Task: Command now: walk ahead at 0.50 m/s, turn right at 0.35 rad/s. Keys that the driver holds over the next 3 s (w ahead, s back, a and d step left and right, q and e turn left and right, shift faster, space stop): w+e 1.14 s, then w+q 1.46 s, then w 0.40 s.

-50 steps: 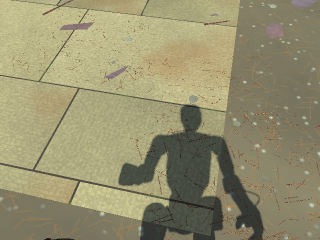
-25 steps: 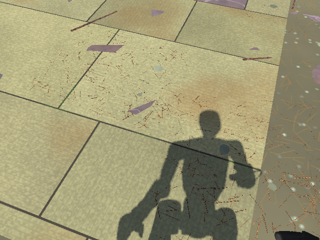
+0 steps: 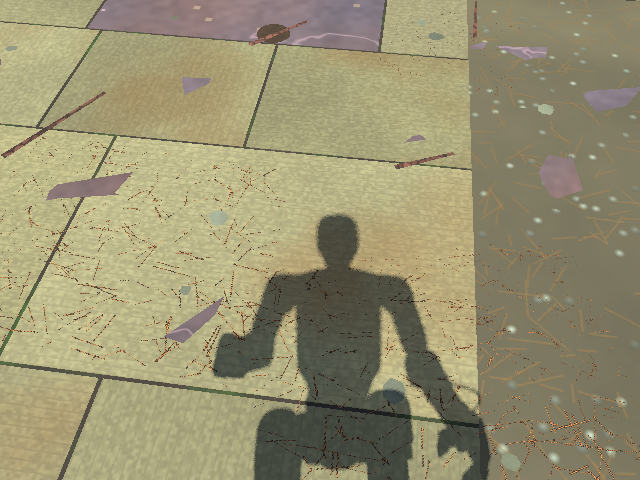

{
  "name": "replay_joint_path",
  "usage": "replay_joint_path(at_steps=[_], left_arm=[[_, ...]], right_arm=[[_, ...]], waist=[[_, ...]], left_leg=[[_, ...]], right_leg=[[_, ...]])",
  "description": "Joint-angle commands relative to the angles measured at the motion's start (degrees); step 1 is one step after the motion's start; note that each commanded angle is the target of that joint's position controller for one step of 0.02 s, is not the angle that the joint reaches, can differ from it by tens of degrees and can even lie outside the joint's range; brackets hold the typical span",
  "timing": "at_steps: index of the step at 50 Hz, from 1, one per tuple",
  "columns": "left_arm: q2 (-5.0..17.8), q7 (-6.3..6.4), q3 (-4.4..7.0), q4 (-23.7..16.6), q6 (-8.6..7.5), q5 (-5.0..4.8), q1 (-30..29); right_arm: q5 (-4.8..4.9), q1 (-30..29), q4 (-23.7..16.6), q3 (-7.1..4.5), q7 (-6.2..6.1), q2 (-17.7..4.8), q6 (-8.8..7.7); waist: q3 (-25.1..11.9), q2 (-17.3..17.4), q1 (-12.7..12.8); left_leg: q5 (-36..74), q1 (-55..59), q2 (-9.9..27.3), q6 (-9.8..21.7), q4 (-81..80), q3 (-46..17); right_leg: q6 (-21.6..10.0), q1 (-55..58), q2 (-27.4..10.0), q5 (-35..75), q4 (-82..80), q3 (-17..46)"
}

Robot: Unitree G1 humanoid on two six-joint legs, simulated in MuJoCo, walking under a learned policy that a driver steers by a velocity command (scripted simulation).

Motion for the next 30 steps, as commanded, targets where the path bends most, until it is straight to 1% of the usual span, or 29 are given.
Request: replay_joint_path(at_steps=[1, 2, 3, 4, 5, 6, 7, 8, 9, 10, 11, 12, 14, 16, 18, 20, 22, 23, 24, 25, 26, 27, 28, 29, 30], left_arm=[[6.98, -0.75, 2.23, -4.49, -0.77, 0.24, -0.73], [9.0, -0.62, 3.64, -2.48, -0.61, 0.29, 7.1], [12.97, 0.02, 5.43, -0.33, -0.33, 0.28, 16.66], [18.84, 0.43, 6.89, 0.03, -0.06, -0.06, 21.26], [14.76, 0.42, 5.42, -0.3, -0.17, -0.32, 21.77], [12.11, 0.62, 4.62, -0.73, -0.38, 0.1, 19.41], [10.92, 0.76, 4.31, -1.75, -0.62, 0.31, 15.73], [9.49, 0.79, 3.88, -2.61, -0.66, 0.52, 12.45], [8.06, 0.93, 3.36, -3.47, -0.76, 1.05, 10.34], [7.63, 1.1, 3.23, -4.12, -0.69, 1.17, 9.34], [8.05, 1.39, 3.36, -4.36, -0.7, 0.94, 9.3], [8.86, 1.78, 3.59, -4.4, -0.77, 0.77, 9.93], [10.59, 2.64, 4.13, -4.17, -0.8, 0.53, 11.92], [10.84, 3.19, 4.29, -3.95, -0.49, 0.25, 13.52], [10.81, 3.5, 4.33, -3.6, -0.1, 0.06, 15.29], [10.84, 3.59, 4.41, -2.92, 0.21, -0.21, 17.34], [10.25, 3.77, 4.35, -2.57, 0.62, -0.41, 18.49], [10.22, 3.93, 4.39, -2.64, 0.81, -0.33, 18.53], [10.39, 4.07, 4.51, -2.83, 1.0, -0.15, 18.27], [10.27, 4.12, 4.52, -3.15, 1.2, -0.01, 17.72], [8.96, 4.04, 4.07, -3.68, 1.29, 0.15, 17.18], [6.0, 3.73, 2.95, -4.71, 1.09, 0.66, 16.7], [2.59, 3.66, 1.94, -6.03, 0.54, -0.44, 23.36], [5.47, 3.68, 1.94, -6.58, 0.21, -0.89, 24.69], [10.31, 3.64, 3.22, -6.36, 0.4, -1.06, 20.55]], right_arm=[[0.17, -1.03, -2.24, -2.48, -0.9, -10.61, 0.68], [0.06, -2.11, -2.8, -2.36, -1.29, -10.48, 1.32], [-0.56, -1.61, -4.13, -1.81, -1.86, -9.67, 1.41], [-1.83, 3.81, -6.27, 0.59, -0.78, -2.89, -0.09], [-0.92, 1.37, -5.79, 0.57, 0.07, -4.39, -2.36], [1.28, -4.03, -7.55, -0.43, 0.82, -8.02, -3.88], [1.58, -7.29, -8.5, -0.28, 0.73, -8.01, -4.66], [0.4, -8.59, -8.57, -0.61, 0.31, -7.93, -4.77], [-0.32, -8.3, -8.67, -1.08, -0.04, -8.18, -4.21], [-0.68, -7.75, -8.85, -1.2, -0.15, -7.71, -3.46], [-0.91, -7.24, -8.98, -1.15, -0.25, -6.83, -2.83], [-1.11, -7.67, -9.28, -1.06, -0.39, -6.17, -2.34], [-1.26, -11.7, -10.83, -0.82, -0.62, -5.31, -1.89], [-1.2, -16.1, -12.1, -0.41, -0.38, -4.23, -2.06], [-0.71, -20.04, -13.28, -0.03, 0.12, -3.52, -2.42], [-0.08, -22.76, -14.46, -0.06, 0.55, -4.1, -2.73], [0.18, -23.54, -15.11, -0.39, 0.98, -5.53, -3.11], [0.23, -23.24, -15.19, -0.62, 1.2, -6.34, -3.39], [0.31, -22.25, -15.09, -0.87, 1.33, -7.1, -3.7], [0.33, -19.77, -14.53, -1.17, 1.34, -7.7, -4.01], [0.01, -14.73, -13.17, -1.88, 1.07, -8.89, -4.26], [-1.03, -7.01, -12.17, -2.69, 0.7, -11.32, -4.53], [-1.79, 0.7, -10.8, -4.15, 0.35, -16.45, -3.79], [-0.33, 1.69, -10.02, -3.62, 0.85, -13.75, -3.12], [0.04, -1.51, -11.2, -2.35, 0.77, -9.12, -2.85]], waist=[[-0.76, 7.3, 3.64], [-5.06, 6.68, 7.81], [-10.75, 3.15, 11.33], [-17.57, -10.6, 8.39], [-21.51, -8.79, 9.63], [-14.59, -6.43, 10.34], [-9.27, -1.73, 9.02], [-5.44, 1.61, 6.94], [-3.98, 0.84, 4.8], [-3.53, -0.18, 3.55], [-3.18, -0.78, 2.91], [-2.69, -1.09, 2.82], [-1.16, -0.91, 3.78], [-0.4, -1.32, 5.36], [-0.04, -2.26, 7.03], [0.13, -2.59, 8.05], [-0.01, -2.75, 7.95], [-0.13, -3.15, 7.48], [-0.32, -3.92, 6.7], [-0.93, -4.79, 5.21], [-3.39, -4.59, 2.63], [-10.19, -1.54, -1.01], [-19.31, 12.94, -0.31], [-19.58, 20.26, 0.05], [-11.43, 12.94, -0.87]], left_leg=[[49.96, 2.19, 17.44, 6.27, 9.1, -1.59], [56.24, 0.08, 15.42, 4.66, 19.52, 0.89], [47.54, -11.03, 13.12, 2.53, 34.6, 2.09], [11.93, -37.19, 2.62, -1.83, 57.39, 1.14], [-12.86, -46.49, -0.63, -1.25, 65.01, -9.63], [-9.46, -51.43, 2.86, 0.16, 66.71, -12.04], [-4.48, -50.8, 5.4, 0.9, 63.32, -11.22], [-1.45, -48.08, 7.2, 0.64, 58.26, -10.79], [0.48, -43.65, 8.64, 0.25, 54.56, -11.02], [1.21, -41.05, 8.91, -0.45, 52.3, -11.07], [1.63, -39.94, 8.95, -1.32, 49.73, -10.66], [3.2, -39.68, 8.67, -2.27, 47.12, -10.02], [9.55, -40.72, 7.82, -3.87, 39.47, -9.41], [17.81, -38.68, 6.24, -4.37, 30.19, -9.34], [23.84, -35.23, 4.27, -4.44, 22.95, -8.88], [25.67, -33.42, 3.23, -4.32, 19.68, -9.44], [23.43, -33.13, 2.98, -3.69, 16.64, -10.91], [21.32, -32.59, 2.97, -3.16, 15.67, -11.38], [18.59, -31.29, 2.97, -2.44, 15.23, -11.47], [16.58, -28.12, 2.82, -1.45, 14.19, -10.86], [16.28, -20.74, 3.04, 0.13, 12.22, -10.1], [14.62, -7.28, 9.51, 3.37, 14.1, -15.32], [4.53, 14.53, 22.58, 11.83, 12.25, -36.74], [-7.52, 16.37, 27.3, 13.91, 6.9, -51.38], [-11.93, 9.33, 25.04, 11.45, 5.55, -44.65]], right_leg=[[-3.0, 4.55, 3.12, -6.95, 0.12, -2.99], [-4.42, 14.82, 5.68, -5.86, -1.64, -4.65], [-7.18, 31.33, 2.07, -4.13, -1.16, 2.9], [-17.88, 53.56, -12.12, -13.84, -4.63, 32.35], [-19.49, 58.38, -15.66, -18.6, -13.57, 46.94], [-16.53, 53.48, -13.92, -17.71, -14.56, 39.17], [-14.81, 45.09, -11.68, -13.38, -15.04, 32.02], [-13.86, 36.69, -9.74, -8.16, -16.13, 26.95], [-13.22, 30.63, -8.11, -3.67, -17.48, 23.74], [-13.37, 27.14, -6.99, -1.97, -18.79, 22.49], [-13.64, 24.76, -6.47, -0.49, -19.59, 21.08], [-13.79, 22.78, -5.93, 0.85, -20.21, 19.54], [-13.15, 20.74, -4.82, 1.77, -20.9, 17.38], [-11.09, 19.04, -2.57, -0.87, -20.49, 15.15], [-9.63, 17.84, -1.51, -3.79, -19.89, 14.7], [-9.11, 19.02, -2.37, -6.02, -18.71, 16.81], [-8.59, 23.06, -3.66, -7.44, -15.48, 20.05], [-8.3, 24.9, -4.4, -7.28, -13.62, 21.79], [-7.95, 26.17, -5.0, -6.35, -11.71, 23.35], [-7.41, 26.57, -4.89, -4.87, -9.47, 24.26], [-6.04, 25.64, -2.64, -2.63, -4.9, 23.46], [-4.18, 20.53, 0.58, -4.75, 7.51, 19.94], [0.4, 1.7, 8.81, -20.34, 27.0, 11.28], [1.11, -8.72, 6.56, -35.38, 37.18, 10.26], [1.33, -11.96, 3.39, -30.85, 41.45, 11.11]])
Next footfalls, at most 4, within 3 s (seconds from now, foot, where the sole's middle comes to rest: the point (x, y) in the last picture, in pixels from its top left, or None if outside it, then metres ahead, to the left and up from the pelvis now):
0.06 right None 0.21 -0.11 -0.77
0.54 left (293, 461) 0.52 0.05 -0.77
1.06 right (458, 391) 0.65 -0.32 -0.77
1.58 left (436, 252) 1.04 -0.35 -0.77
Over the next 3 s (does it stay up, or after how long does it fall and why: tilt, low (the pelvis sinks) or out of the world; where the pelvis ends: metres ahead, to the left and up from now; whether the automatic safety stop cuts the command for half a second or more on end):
stays up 1.58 -0.51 0.01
